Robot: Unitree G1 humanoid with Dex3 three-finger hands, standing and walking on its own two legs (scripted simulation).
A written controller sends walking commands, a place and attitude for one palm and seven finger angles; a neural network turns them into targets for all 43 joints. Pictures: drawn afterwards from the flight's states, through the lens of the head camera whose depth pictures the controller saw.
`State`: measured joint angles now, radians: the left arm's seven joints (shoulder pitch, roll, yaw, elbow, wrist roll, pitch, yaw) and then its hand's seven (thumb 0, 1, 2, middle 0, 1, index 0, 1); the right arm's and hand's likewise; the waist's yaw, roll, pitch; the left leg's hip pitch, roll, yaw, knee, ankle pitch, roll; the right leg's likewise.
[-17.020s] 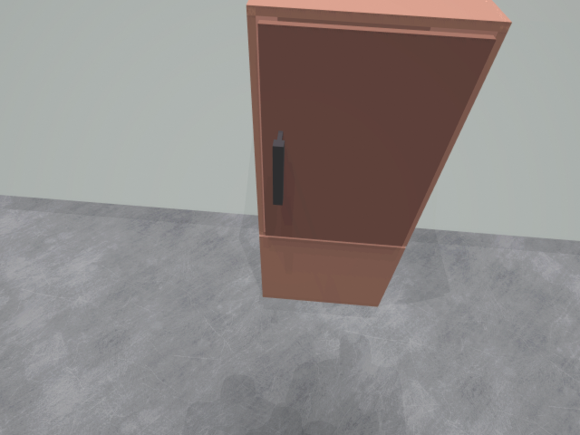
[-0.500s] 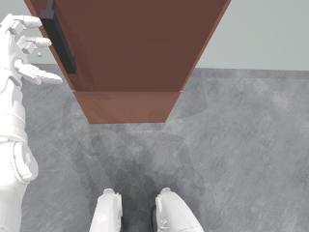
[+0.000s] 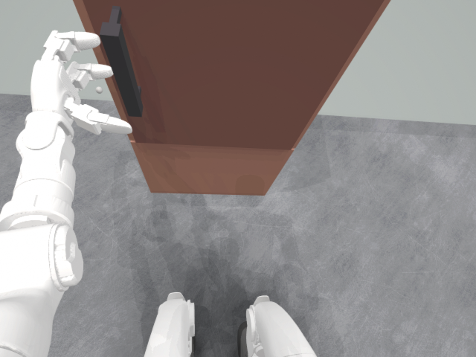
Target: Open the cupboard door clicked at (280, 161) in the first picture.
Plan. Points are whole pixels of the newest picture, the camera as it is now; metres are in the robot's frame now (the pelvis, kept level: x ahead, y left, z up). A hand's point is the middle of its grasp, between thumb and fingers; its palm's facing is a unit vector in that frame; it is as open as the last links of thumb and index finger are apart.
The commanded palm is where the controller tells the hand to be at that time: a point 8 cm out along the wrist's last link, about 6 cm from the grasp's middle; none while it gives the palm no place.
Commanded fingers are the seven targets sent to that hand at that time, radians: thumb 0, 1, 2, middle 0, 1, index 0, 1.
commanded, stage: slide the fingers in behind the handle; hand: left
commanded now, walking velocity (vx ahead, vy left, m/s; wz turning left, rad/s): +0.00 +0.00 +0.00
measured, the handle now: (127, 67) +0.57 +0.17 +0.05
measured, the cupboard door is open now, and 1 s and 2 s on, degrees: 0 0 0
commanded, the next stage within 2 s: move the hooked fingers beside the handle in 0.60 s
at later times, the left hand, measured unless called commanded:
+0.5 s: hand (106, 95) +0.51 +0.19 +0.05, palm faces +0.04 -1.00 +0.00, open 15.2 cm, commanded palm +0.50 +0.18 +0.05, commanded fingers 0.00 -0.50 0.30 -0.30 -1.20 -0.30 -1.20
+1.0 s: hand (126, 91) +0.52 +0.16 +0.05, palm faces -0.02 -1.00 +0.02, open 14.1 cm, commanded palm +0.50 +0.20 +0.05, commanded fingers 0.00 -0.50 0.30 -0.30 -1.20 -0.30 -1.20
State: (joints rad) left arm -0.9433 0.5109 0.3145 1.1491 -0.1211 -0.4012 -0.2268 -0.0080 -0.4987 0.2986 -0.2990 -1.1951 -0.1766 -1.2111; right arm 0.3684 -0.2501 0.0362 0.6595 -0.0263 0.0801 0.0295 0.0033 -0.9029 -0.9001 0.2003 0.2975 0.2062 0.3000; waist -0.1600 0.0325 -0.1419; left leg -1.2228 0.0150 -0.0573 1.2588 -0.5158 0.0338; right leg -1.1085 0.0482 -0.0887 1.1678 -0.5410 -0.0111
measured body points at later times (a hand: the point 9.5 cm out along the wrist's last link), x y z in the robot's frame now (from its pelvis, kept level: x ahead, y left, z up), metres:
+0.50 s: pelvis +0.00 +0.00 +0.00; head +0.15 +0.05 +0.42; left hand +0.50 +0.24 +0.06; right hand +0.02 -0.26 -0.11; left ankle +0.03 +0.09 -0.63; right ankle +0.00 -0.12 -0.63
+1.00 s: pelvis +0.00 +0.00 +0.00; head +0.15 +0.03 +0.42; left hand +0.51 +0.21 +0.06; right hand +0.01 -0.26 -0.11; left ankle +0.03 +0.09 -0.63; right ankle +0.00 -0.12 -0.63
